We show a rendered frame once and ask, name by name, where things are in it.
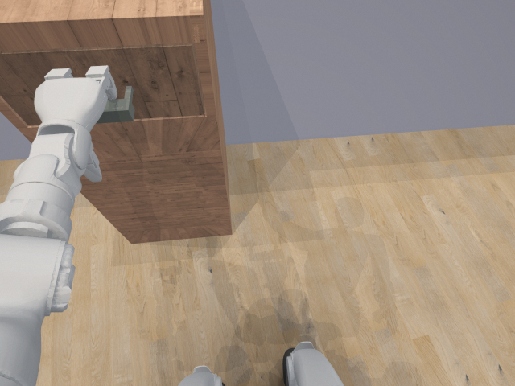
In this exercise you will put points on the handle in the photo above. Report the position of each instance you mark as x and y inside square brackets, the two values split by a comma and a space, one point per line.
[119, 110]

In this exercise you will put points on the cabinet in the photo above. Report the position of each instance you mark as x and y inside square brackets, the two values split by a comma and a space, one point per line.
[163, 178]

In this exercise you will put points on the left robot forearm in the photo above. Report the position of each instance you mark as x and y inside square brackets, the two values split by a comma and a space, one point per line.
[41, 198]

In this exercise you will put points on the drawer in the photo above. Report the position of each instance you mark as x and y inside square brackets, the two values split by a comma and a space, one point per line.
[165, 77]

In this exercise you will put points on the left robot hand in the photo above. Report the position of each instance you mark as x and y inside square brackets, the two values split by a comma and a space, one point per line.
[81, 100]

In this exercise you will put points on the robot right thigh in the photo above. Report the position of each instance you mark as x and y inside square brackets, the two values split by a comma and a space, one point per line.
[309, 367]

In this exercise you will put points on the left robot upper arm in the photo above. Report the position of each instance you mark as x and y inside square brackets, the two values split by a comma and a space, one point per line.
[36, 276]

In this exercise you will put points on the robot right shin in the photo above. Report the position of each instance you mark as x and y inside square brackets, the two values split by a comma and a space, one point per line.
[303, 345]

